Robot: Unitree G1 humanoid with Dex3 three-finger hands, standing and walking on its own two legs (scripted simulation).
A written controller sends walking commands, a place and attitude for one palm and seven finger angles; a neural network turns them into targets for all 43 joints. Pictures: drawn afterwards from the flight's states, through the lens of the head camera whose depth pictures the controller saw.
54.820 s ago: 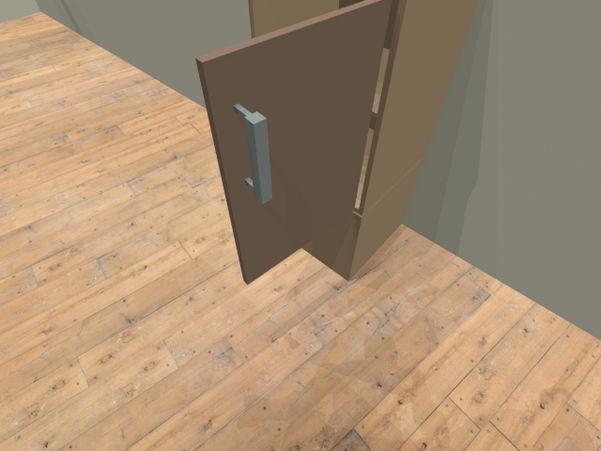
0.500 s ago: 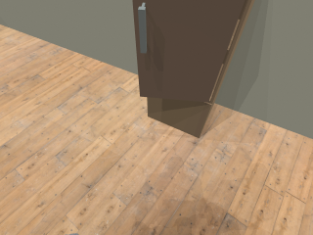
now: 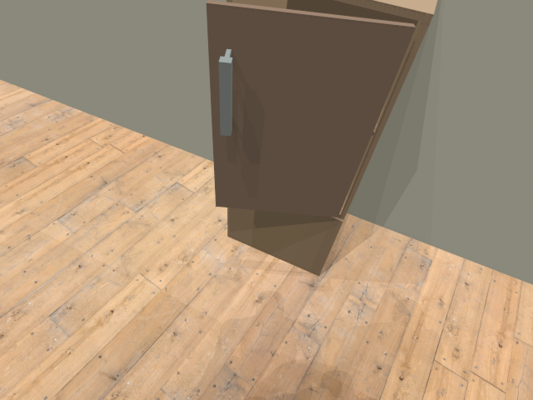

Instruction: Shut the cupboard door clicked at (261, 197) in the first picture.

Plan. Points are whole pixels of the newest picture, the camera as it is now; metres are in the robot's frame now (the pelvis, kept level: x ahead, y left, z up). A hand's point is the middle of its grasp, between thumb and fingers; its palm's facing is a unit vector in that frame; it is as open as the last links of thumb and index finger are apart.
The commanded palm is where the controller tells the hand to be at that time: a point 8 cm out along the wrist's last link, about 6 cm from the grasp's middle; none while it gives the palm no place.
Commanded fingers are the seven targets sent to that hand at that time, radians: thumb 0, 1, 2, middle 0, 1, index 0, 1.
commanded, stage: take the last steps up to it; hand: left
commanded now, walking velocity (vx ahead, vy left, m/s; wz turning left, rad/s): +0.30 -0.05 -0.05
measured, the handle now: (227, 94) +0.69 +0.13 +0.09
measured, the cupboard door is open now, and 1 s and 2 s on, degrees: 22 22 22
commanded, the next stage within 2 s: come to a stop and stand still in 0.42 s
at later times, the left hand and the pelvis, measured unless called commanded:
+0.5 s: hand (204, 347) +0.24 +0.12 -0.15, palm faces +0.04 -0.97 -0.23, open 7.2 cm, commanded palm none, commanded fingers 0.00 0.90 0.90 -0.20 -0.30 -0.20 -0.30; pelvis +0.17 -0.07 +0.01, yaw +0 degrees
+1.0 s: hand (198, 346) +0.24 +0.13 -0.17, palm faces +0.06 -0.97 -0.25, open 7.4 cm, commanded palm none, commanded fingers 0.00 0.90 0.90 -0.20 -0.30 -0.20 -0.30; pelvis +0.21 -0.07 +0.00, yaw -1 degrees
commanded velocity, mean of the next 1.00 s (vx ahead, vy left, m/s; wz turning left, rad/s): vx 0.01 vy -0.01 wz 0.00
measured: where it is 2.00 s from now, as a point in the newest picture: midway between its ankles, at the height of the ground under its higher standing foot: outside the picture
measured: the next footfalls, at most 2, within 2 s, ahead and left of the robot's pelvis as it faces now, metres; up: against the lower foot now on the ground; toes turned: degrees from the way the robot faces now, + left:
right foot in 0.36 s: +0.24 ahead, -0.16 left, +0.00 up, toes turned -7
left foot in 0.72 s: +0.32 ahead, +0.05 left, +0.00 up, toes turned +4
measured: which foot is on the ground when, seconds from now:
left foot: down 0.00-0.36, up 0.38-0.70, down 0.72-1.00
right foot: up 0.00-0.34, down 0.36-0.80, up 0.82-1.00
